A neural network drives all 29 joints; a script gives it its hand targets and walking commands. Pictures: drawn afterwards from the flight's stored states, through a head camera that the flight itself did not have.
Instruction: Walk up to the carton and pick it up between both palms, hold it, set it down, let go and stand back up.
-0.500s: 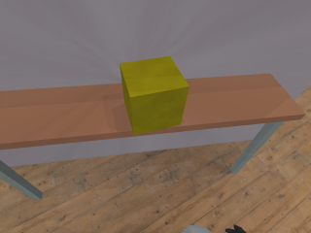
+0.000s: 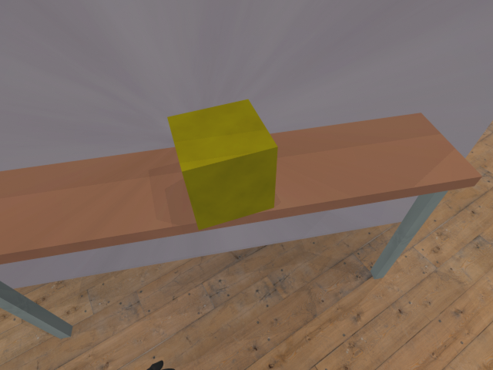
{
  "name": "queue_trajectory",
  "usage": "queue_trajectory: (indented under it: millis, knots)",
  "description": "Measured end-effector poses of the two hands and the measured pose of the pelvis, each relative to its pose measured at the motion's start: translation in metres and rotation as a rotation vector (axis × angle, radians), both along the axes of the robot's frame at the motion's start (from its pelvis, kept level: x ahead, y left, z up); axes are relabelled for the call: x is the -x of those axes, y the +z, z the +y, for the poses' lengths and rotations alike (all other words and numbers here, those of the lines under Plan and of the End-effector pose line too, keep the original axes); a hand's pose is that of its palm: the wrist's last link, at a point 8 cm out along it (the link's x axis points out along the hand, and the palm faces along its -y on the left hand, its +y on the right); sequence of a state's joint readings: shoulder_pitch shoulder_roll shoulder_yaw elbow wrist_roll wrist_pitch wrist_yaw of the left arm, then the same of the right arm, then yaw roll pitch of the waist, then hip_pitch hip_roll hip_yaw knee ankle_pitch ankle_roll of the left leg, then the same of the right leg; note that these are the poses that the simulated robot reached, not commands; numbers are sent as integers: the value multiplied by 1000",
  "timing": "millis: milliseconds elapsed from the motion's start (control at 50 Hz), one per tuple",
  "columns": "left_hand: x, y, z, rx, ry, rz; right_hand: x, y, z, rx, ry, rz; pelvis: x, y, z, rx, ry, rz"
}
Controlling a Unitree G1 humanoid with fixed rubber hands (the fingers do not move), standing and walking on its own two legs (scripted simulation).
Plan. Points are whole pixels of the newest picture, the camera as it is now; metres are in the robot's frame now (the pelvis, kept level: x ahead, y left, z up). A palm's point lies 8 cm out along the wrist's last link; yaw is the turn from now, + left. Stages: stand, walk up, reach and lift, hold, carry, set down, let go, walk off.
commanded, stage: walk up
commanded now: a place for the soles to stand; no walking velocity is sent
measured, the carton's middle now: (223, 164) +0.53 +0.08 +0.00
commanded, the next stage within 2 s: none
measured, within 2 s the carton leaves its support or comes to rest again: neither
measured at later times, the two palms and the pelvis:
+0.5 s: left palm out of the picture +0.06 +0.21 -0.12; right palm out of the picture +0.05 -0.23 -0.13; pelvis +0.01 -0.01 +0.00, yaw +0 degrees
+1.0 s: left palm out of the picture +0.03 +0.17 -0.13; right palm (407, 330) +0.21 -0.26 -0.12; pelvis +0.09 -0.06 +0.00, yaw +10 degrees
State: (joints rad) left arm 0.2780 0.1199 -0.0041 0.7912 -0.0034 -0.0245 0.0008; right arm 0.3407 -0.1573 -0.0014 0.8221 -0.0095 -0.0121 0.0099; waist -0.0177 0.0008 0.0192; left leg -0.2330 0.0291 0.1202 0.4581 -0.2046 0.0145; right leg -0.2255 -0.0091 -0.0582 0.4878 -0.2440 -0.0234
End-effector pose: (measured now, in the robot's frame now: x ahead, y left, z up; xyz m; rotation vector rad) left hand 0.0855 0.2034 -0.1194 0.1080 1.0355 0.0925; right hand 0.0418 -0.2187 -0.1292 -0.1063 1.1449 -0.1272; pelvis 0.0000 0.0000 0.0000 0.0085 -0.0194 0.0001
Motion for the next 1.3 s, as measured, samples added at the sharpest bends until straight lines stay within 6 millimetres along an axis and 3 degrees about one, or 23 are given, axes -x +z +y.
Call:
queue_trajectory:
  millis: [320, 580, 700, 760, 820, 920, 1000, 1080, 1120, 1160, 1300]
  knots:
    - [21, -2, 7, -32, 33, 67, -11, -1, -6, 3, 19, 16, -6, 2, -7, 3, 2, -4]
    - [32, -4, 9, -36, 29, 89, 0, -1, -11, 16, 24, 48, -8, 2, -12, 9, 21, -6]
    - [27, -2, 4, -40, 27, 54, 11, 3, -35, 64, 19, 98, -20, -1, -27, 9, 62, 11]
    - [22, 0, -5, -51, 55, 23, 6, 0, -52, 72, 33, 136, -30, -4, -39, 12, 84, 13]
    - [29, 1, -13, -64, 135, 16, -21, 1, -61, 83, 96, 136, -41, -4, -48, 8, 113, 13]
    - [51, -2, -27, -56, 219, 122, -97, 9, -60, 82, 194, 20, -65, -1, -55, 17, 149, 9]
    - [55, -11, -37, -29, 263, 192, -163, 13, -43, 67, 250, -80, -87, -5, -58, 21, 180, 9]
    - [45, -29, -38, -11, 294, 238, -227, 11, -15, 49, 305, -188, -110, -18, -56, 17, 198, 6]
    - [35, -40, -36, -8, 273, 261, -249, 8, -6, 47, 314, -247, -120, -28, -54, 11, 207, 8]
    - [17, -43, -34, -12, 250, 263, -258, 10, -4, 45, 289, -272, -125, -28, -57, 11, 219, -1]
    - [-79, -15, -37, -13, 234, 38, -256, 20, -32, 54, 246, -203, -146, -11, -69, 20, 251, 5]
